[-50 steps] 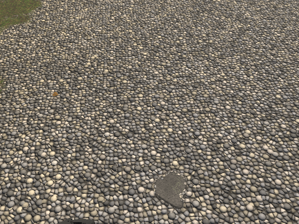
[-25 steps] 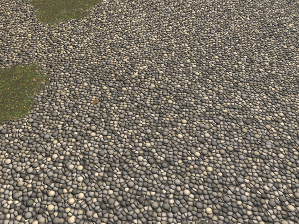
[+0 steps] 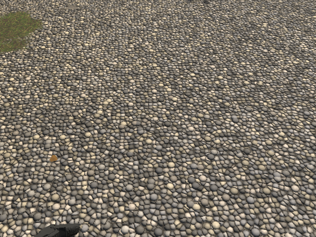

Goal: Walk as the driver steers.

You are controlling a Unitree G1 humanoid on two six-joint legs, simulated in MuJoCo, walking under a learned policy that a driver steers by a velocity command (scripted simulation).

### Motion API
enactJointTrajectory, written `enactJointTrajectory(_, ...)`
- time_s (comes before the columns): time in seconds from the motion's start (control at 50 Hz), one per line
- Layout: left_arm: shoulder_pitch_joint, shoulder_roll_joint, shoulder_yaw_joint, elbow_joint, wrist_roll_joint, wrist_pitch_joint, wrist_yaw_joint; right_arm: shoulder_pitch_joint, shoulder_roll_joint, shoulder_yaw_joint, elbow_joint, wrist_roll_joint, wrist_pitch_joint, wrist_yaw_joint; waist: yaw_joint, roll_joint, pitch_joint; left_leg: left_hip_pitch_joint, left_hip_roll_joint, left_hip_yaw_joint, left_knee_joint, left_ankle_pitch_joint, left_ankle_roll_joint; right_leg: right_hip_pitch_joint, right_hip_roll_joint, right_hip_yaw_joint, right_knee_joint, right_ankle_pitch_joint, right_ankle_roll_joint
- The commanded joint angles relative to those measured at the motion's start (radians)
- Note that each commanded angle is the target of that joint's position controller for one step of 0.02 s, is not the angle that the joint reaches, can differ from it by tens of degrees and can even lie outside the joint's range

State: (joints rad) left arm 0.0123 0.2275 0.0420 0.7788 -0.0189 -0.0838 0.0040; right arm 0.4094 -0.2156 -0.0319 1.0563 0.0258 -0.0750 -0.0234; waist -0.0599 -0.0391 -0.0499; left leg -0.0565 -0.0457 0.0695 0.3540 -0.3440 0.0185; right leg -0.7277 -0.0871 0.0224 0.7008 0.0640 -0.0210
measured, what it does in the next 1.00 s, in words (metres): walks ahead: right foot, then left foot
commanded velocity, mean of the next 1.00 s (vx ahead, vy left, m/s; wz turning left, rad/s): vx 0.50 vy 0.00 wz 0.00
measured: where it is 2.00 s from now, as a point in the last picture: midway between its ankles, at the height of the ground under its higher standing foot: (154, 122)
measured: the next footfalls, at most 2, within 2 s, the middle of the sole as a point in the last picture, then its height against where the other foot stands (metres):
right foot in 0.10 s outside the picture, level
left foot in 0.64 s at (132, 236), level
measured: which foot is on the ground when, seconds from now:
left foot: down 0.00-0.12, up 0.14-0.62, down 0.64-1.00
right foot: up 0.00-0.08, down 0.10-0.66, up 0.68-1.00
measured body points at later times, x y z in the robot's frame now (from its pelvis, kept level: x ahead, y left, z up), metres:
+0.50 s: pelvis +0.28 -0.03 +0.01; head +0.30 -0.04 +0.46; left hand +0.26 +0.23 -0.12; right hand +0.46 -0.28 -0.10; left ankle +0.48 +0.13 -0.68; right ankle +0.21 -0.13 -0.73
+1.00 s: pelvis +0.56 +0.03 +0.02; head +0.58 +0.04 +0.46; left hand +0.74 +0.28 -0.10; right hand +0.54 -0.23 -0.12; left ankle +0.50 +0.11 -0.73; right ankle +0.74 -0.16 -0.67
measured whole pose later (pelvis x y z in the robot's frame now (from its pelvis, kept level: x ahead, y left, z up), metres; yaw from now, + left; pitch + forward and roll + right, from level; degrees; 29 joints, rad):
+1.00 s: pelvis +0.56 +0.03 +0.02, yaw +0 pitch +2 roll +1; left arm 0.05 0.25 0.08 0.89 -0.01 -0.08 0.01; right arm 0.36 -0.22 -0.06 1.02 0.00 -0.09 0.00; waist -0.07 -0.03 0.00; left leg -0.05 -0.07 0.05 0.20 -0.19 0.07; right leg -0.70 -0.13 0.03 0.73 0.03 -0.02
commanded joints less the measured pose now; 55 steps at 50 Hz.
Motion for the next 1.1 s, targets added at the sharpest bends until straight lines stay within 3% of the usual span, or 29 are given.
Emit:
enactJointTrajectory(0.02, -0.064, 0.043, 0.006, -0.065, 0.002, -0.002, -0.025, -0.006, -0.167, -0.046, -0.036, 0.014, 0.0, -0.003, 0.035, 0.047, 0.146, -0.047, 0.313, -0.164, -0.135, 0.431, 0.156, 0.068, 0.015, -0.008, -0.116, -0.007, -0.039)
enactJointTrajectory(0.06, -0.049, 0.063, 0.017, -0.071, 0.004, -0.004, -0.033, 0.014, -0.177, -0.053, -0.031, 0.003, 0.016, 0.004, 0.051, 0.065, 0.104, 0.027, 0.303, -0.147, -0.04, 0.577, 0.133, 0.156, 0.052, -0.046, -0.153, -0.114, -0.068)
enactJointTrajectory(0.08, 0.033, 0.094, 0.034, -0.052, 0.006, -0.004, -0.032, 0.009, -0.178, -0.053, -0.034, -0.002, 0.02, 0.007, 0.096, 0.079, 0.038, 0.034, 0.269, -0.117, 0.075, 0.721, 0.117, 0.291, 0.083, -0.074, -0.162, -0.144, -0.088)
enactJointTrajectory(0.1, 0.221, 0.153, 0.061, 0.007, 0.009, -0.005, -0.029, -0.007, -0.159, -0.044, -0.048, -0.012, 0.022, 0.009, 0.17, 0.067, -0.082, -0.068, 0.204, -0.063, 0.301, 0.735, 0.087, 0.567, 0.066, -0.051, -0.113, -0.032, -0.121)
enactJointTrajectory(0.12, 0.395, 0.253, 0.085, 0.039, 0.021, -0.006, -0.026, 0.078, -0.067, -0.014, -0.065, -0.026, 0.002, 0.016, 0.183, -0.097, -0.262, -0.481, 0.086, -0.004, 0.714, 0.404, 0.019, 1.043, -0.185, 0.305, -0.104, -0.047, -0.265)
enactJointTrajectory(0.14, 0.508, 0.252, 0.085, 0.074, 0.001, 0.002, -0.027, 0.079, -0.049, -0.001, -0.059, -0.023, -0.031, 0.032, 0.206, -0.237, -0.428, -0.659, -0.012, -0.118, 0.967, -0.2, -0.003, 1.197, -0.313, 0.703, -0.308, -0.232, -0.348)
enactJointTrajectory(0.16, 0.455, 0.207, 0.068, 0.066, 0.005, 0.003, -0.023, -0.011, -0.133, -0.03, -0.075, 0.008, -0.048, 0.037, 0.207, -0.17, -0.324, -0.797, 0.04, -0.184, 1.044, -0.193, 0.015, 1.15, -0.289, 0.67, -0.352, -0.359, -0.304)
enactJointTrajectory(0.18, 0.34, 0.18, 0.059, 0.043, 0.009, 0.003, -0.015, -0.127, -0.156, -0.036, -0.115, 0.018, -0.052, 0.028, 0.183, -0.104, -0.168, -0.84, 0.093, -0.14, 1.018, -0.106, 0.026, 0.976, -0.256, 0.527, -0.376, -0.323, -0.264)
enactJointTrajectory(0.2, 0.239, 0.153, 0.05, 0.029, 0.017, -0.001, -0.015, -0.176, -0.15, -0.04, -0.127, 0.004, -0.045, 0.016, 0.137, -0.019, -0.069, -0.787, 0.137, -0.121, 0.937, -0.024, 0.026, 0.774, -0.222, 0.415, -0.413, -0.229, -0.244)
enactJointTrajectory(0.24, 0.148, 0.094, 0.039, 0.027, 0.03, -0.012, -0.025, -0.135, -0.117, -0.048, -0.119, -0.013, -0.009, 0.002, 0.048, -0.024, -0.026, -0.611, 0.183, -0.142, 0.814, 0.048, 0.031, 0.539, -0.162, 0.299, -0.481, -0.189, -0.209)
enactJointTrajectory(0.28, 0.172, 0.104, 0.043, 0.049, 0.023, -0.02, -0.023, -0.124, -0.077, -0.045, -0.114, -0.015, 0.009, 0.003, 0.028, -0.025, -0.012, -0.577, 0.186, -0.134, 0.75, 0.107, 0.032, 0.478, -0.145, 0.235, -0.54, -0.193, -0.218)
enactJointTrajectory(0.3, 0.197, 0.118, 0.047, 0.06, 0.024, -0.022, -0.019, -0.145, -0.083, -0.048, -0.118, -0.02, 0.01, 0.002, 0.027, -0.018, 0.004, -0.604, 0.186, -0.133, 0.699, 0.154, 0.031, 0.48, -0.147, 0.21, -0.556, -0.164, -0.223)
enactJointTrajectory(0.36, 0.267, 0.128, 0.051, 0.099, 0.016, -0.02, 0.001, -0.262, -0.083, -0.051, -0.153, -0.026, 0.004, 0.006, 0.05, -0.003, 0.034, -0.668, 0.181, -0.134, 0.522, 0.326, 0.019, 0.526, -0.137, 0.15, -0.575, -0.109, -0.208)
enactJointTrajectory(0.44, 0.333, 0.139, 0.052, 0.141, 0.003, -0.016, 0.012, -0.402, -0.065, -0.042, -0.19, -0.019, -0.001, 0.019, 0.089, -0.019, 0.067, -0.613, 0.139, -0.101, 0.309, 0.478, 0.004, 0.547, -0.104, 0.065, -0.571, -0.1, -0.175)
enactJointTrajectory(0.54, 0.406, 0.149, 0.059, 0.197, -0.003, -0.007, 0.008, -0.528, -0.074, -0.03, -0.234, -0.007, -0.01, 0.047, 0.129, -0.026, 0.12, -0.619, 0.12, -0.082, 0.184, 0.398, 0.019, 0.69, -0.154, 0.067, -0.52, -0.103, -0.169)
enactJointTrajectory(0.6, 0.392, 0.172, 0.069, 0.21, -0.005, 0.007, 0.011, -0.493, -0.109, -0.04, -0.238, -0.004, -0.023, 0.058, 0.093, -0.058, 0.096, -0.514, 0.088, -0.051, 0.13, 0.269, 0.057, 0.753, -0.177, 0.073, -0.424, 0.069, -0.143)
enactJointTrajectory(0.62, 0.369, 0.174, 0.069, 0.205, -0.007, 0.011, 0.012, -0.41, -0.132, -0.054, -0.213, -0.008, -0.025, 0.057, 0.044, -0.063, 0.048, -0.381, 0.054, -0.019, 0.106, 0.26, 0.076, 0.746, -0.152, 0.047, -0.332, 0.241, -0.125)
enactJointTrajectory(0.64, 0.353, 0.146, 0.059, 0.196, -0.006, 0.013, 0.014, -0.236, -0.184, -0.081, -0.156, -0.012, -0.027, 0.054, -0.025, -0.046, -0.056, -0.136, 0.052, -0.026, 0.121, 0.284, 0.109, 0.677, -0.102, 0.006, -0.15, 0.334, -0.1)
enactJointTrajectory(0.66, 0.345, 0.117, 0.043, 0.169, 0.012, 0.009, 0.015, -0.039, -0.266, -0.104, -0.12, -0.021, -0.028, 0.043, -0.09, 0.076, -0.211, 0.178, 0.255, -0.264, 0.139, 0.314, 0.182, 0.46, -0.035, -0.051, 0.181, 0.064, -0.058)
enactJointTrajectory(0.68, 0.455, -0.006, 0.008, 0.167, 0.006, -0.015, 0.002, 0.016, -0.305, -0.109, -0.096, -0.018, -0.022, 0.049, -0.026, 0.347, -0.324, 0.481, 0.444, -0.721, 0.007, 0.111, 0.332, 0.069, 0.141, -0.014, 0.501, -0.581, -0.002)
enactJointTrajectory(0.7, 0.392, 0.102, 0.034, 0.176, -0.013, -0.036, -0.001, 0.001, -0.211, -0.081, -0.105, -0.011, -0.021, 0.047, -0.054, 0.25, -0.284, 0.451, 0.416, -0.746, -0.045, 0.008, 0.296, -0.041, 0.095, 0.107, 0.618, -0.623, -0.022)
enactJointTrajectory(0.72, 0.296, 0.149, 0.047, 0.146, -0.028, -0.048, -0.002, -0.094, -0.169, -0.069, -0.127, -0.011, -0.024, 0.043, -0.044, 0.207, -0.158, 0.327, 0.382, -0.593, -0.06, 0.055, 0.251, -0.094, 0.045, 0.087, 0.621, -0.528, -0.041)
enactJointTrajectory(0.74, 0.246, 0.143, 0.048, 0.137, -0.025, -0.048, 0.007, -0.175, -0.148, -0.061, -0.149, -0.018, -0.026, 0.043, -0.011, 0.123, -0.094, 0.184, 0.346, -0.487, -0.087, 0.147, 0.228, -0.051, -0.007, 0.057, 0.578, -0.431, -0.042)
enactJointTrajectory(0.76, 0.219, 0.134, 0.055, 0.134, -0.01, -0.042, 0.015, -0.22, -0.119, -0.053, -0.155, -0.028, -0.028, 0.045, 0.015, 0.093, -0.036, 0.064, 0.314, -0.415, -0.119, 0.224, 0.219, -0.009, -0.034, 0.051, 0.515, -0.374, -0.038)
enactJointTrajectory(0.78, 0.234, 0.116, 0.058, 0.134, -0.005, -0.031, 0.017, -0.232, -0.098, -0.047, -0.151, -0.036, -0.031, 0.047, 0.046, 0.111, -0.027, -0.003, 0.293, -0.368, -0.145, 0.274, 0.212, 0.051, -0.058, 0.057, 0.477, -0.339, -0.038)
enactJointTrajectory(0.84, 0.234, 0.071, 0.055, 0.132, 0.0, -0.004, 0.017, -0.181, -0.121, -0.052, -0.123, -0.028, -0.035, 0.041, 0.069, 0.106, 0.011, -0.062, 0.28, -0.29, -0.197, 0.357, 0.222, 0.054, -0.073, 0.04, 0.376, -0.294, -0.019)
enactJointTrajectory(0.9, 0.121, 0.068, 0.054, 0.093, 0.012, 0.002, 0.014, -0.131, -0.147, -0.056, -0.105, -0.025, -0.029, 0.024, 0.051, 0.086, 0.052, -0.057, 0.269, -0.23, -0.22, 0.441, 0.213, -0.01, -0.069, 0.027, 0.209, -0.148, 0.008)
enactJointTrajectory(0.98, -0.011, 0.048, 0.039, 0.06, 0.005, -0.001, -0.003, -0.076, -0.151, -0.052, -0.085, -0.018, -0.024, 0.019, 0.015, 0.099, 0.086, -0.069, 0.219, -0.138, -0.235, 0.441, 0.174, 0.06, -0.025, -0.016, -0.026, 0.042, 0.004)
enactJointTrajectory(1.1, -0.171, 0.064, 0.025, 0.001, -0.007, -0.012, -0.035, 0.02, -0.168, -0.06, -0.035, -0.01, -0.003, 0.012, -0.022, 0.101, 0.141, 0.12, 0.292, -0.146, -0.174, 0.453, 0.167, 0.028, 0.005, -0.022, -0.176, -0.02, -0.025)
